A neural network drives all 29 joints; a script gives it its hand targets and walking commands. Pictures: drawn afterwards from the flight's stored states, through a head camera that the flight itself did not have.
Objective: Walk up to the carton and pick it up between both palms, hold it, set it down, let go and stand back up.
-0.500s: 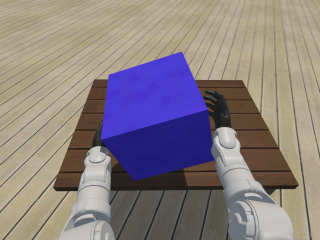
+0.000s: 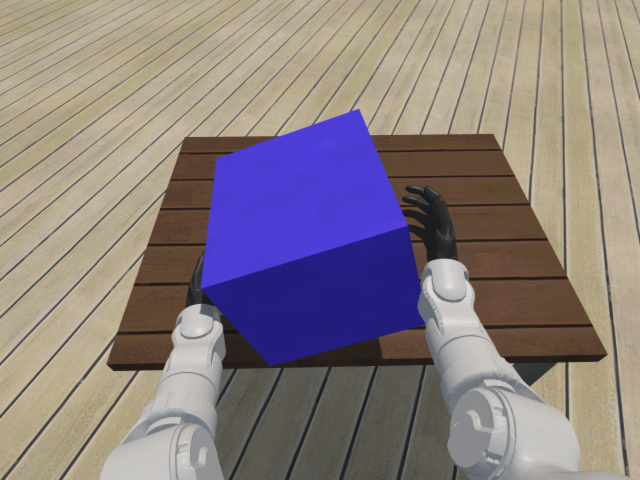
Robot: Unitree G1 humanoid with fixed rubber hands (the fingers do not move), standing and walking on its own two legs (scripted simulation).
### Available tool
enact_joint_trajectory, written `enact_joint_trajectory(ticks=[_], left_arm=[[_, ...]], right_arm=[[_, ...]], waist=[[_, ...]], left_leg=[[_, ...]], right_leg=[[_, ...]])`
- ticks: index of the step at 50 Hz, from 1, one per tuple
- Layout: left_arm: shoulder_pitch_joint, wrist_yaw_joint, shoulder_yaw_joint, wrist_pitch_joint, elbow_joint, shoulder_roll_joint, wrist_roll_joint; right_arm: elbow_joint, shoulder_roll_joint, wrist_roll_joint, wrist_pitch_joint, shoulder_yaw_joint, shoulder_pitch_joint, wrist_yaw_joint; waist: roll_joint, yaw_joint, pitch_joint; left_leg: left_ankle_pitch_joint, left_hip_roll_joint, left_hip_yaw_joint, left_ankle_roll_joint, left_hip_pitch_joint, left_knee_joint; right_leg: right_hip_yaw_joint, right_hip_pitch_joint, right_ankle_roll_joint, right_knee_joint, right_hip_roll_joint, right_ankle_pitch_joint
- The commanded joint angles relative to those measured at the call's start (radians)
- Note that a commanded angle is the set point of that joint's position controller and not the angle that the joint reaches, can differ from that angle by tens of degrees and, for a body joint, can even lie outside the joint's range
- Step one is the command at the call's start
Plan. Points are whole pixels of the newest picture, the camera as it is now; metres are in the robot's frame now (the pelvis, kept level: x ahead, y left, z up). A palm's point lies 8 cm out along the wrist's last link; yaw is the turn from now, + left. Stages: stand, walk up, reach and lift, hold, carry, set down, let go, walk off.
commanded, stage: set down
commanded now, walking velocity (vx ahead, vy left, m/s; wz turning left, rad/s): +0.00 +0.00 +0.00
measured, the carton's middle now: (315, 235) +0.47 +0.04 +0.01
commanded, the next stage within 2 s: none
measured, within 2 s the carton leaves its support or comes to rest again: neither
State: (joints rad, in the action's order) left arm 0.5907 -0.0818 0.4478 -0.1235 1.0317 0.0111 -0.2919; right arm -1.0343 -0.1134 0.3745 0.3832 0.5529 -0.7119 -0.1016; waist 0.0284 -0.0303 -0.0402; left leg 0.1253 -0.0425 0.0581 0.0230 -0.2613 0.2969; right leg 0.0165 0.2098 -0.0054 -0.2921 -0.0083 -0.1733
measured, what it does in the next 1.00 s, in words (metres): stands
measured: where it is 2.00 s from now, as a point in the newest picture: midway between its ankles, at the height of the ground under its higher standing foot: outside the picture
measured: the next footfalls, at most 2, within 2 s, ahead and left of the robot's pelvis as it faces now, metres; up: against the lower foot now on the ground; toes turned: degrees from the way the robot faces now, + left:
none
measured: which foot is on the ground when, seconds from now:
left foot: down 0.00-1.00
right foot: down 0.00-1.00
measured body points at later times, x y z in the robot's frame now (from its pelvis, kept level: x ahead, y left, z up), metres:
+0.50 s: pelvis +0.01 +0.00 -0.01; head +0.10 +0.02 +0.43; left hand +0.38 +0.20 -0.04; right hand +0.43 -0.12 +0.02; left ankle +0.01 +0.13 -0.75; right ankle -0.02 -0.11 -0.75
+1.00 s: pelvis +0.00 +0.01 -0.03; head +0.13 +0.00 +0.40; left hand +0.40 +0.20 -0.07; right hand +0.44 -0.13 -0.03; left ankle +0.01 +0.13 -0.75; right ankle -0.02 -0.11 -0.75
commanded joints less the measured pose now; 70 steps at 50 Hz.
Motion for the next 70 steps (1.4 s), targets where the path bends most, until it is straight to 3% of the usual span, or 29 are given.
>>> enact_joint_trajectory(ticks=[1,12,24,32,33,41,56,70], left_arm=[[0.978,0.138,-0.284,-0.224,-0.259,-0.491,-0.027],[0.923,0.127,-0.251,-0.281,-0.155,-0.471,-0.043],[0.912,0.111,-0.268,-0.377,-0.081,-0.469,-0.029],[0.908,0.116,-0.286,-0.464,0.015,-0.446,0.005],[0.924,0.123,-0.313,-0.472,0.031,-0.456,0.025],[0.986,0.137,-0.327,-0.515,0.138,-0.436,0.082],[1.048,0.153,-0.322,-0.564,0.322,-0.360,0.168],[1.028,0.156,-0.322,-0.580,0.473,-0.308,0.204]], right_arm=[[-0.046,-0.555,0.128,0.006,-0.274,-0.518,0.170],[-0.105,-0.548,0.166,0.031,-0.233,-0.494,0.180],[-0.175,-0.549,0.206,0.106,-0.215,-0.486,0.177],[-0.251,-0.541,0.205,0.172,-0.236,-0.492,0.177],[-0.250,-0.535,0.211,0.179,-0.247,-0.522,0.170],[-0.313,-0.542,0.210,0.179,-0.254,-0.587,0.182],[-0.438,-0.462,0.158,0.198,-0.239,-0.690,0.193],[-0.470,-0.337,0.153,0.242,-0.187,-0.775,0.211]], waist=[[-0.045,-0.003,-0.654],[-0.069,-0.027,-0.729],[-0.080,-0.022,-0.859],[-0.072,-0.015,-0.933],[-0.079,-0.004,-0.963],[-0.045,-0.011,-0.963],[-0.036,-0.008,-0.968],[-0.025,-0.014,-0.984]], left_leg=[[-0.286,0.032,0.110,0.039,0.144,0.029],[-0.454,0.020,0.110,0.056,0.138,0.099],[-0.577,0.010,0.101,0.067,0.095,0.183],[-0.524,0.012,0.095,0.058,-0.057,0.231],[-0.507,0.007,0.092,0.058,-0.061,0.242],[-0.324,0.015,0.094,0.035,-0.223,0.280],[-0.300,0.020,0.082,0.033,-0.286,0.391],[-0.260,0.019,0.074,0.027,-0.336,0.435]], right_leg=[[0.052,-0.208,0.054,-0.054,0.006,0.358],[0.063,-0.124,0.049,-0.090,-0.005,0.451],[0.069,-0.005,0.046,-0.137,-0.008,0.539],[0.056,0.019,0.052,-0.214,-0.001,0.601],[0.060,-0.014,0.035,-0.228,-0.004,0.615],[0.058,0.035,0.034,-0.304,-0.002,0.514],[0.069,0.210,0.037,-0.376,-0.020,0.430],[0.079,0.327,0.030,-0.388,-0.031,0.338]])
